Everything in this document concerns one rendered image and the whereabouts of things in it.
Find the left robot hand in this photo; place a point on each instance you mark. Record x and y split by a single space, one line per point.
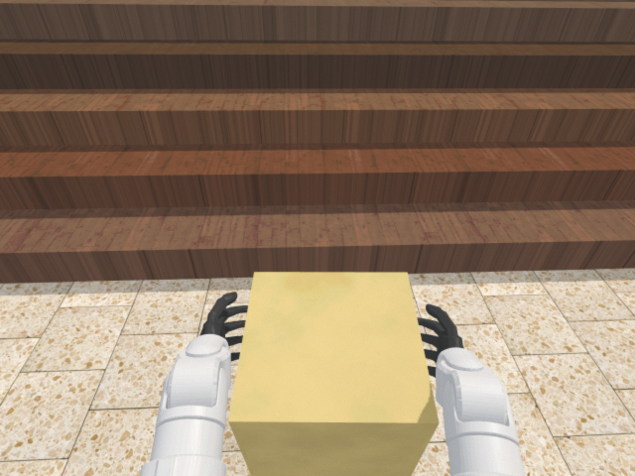
218 315

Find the right robot hand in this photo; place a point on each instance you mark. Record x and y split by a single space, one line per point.
444 328

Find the carton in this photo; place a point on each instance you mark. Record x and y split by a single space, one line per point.
332 378

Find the robot right forearm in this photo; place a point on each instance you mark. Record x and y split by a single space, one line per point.
479 427

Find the robot left forearm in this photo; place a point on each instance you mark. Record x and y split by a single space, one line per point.
192 414

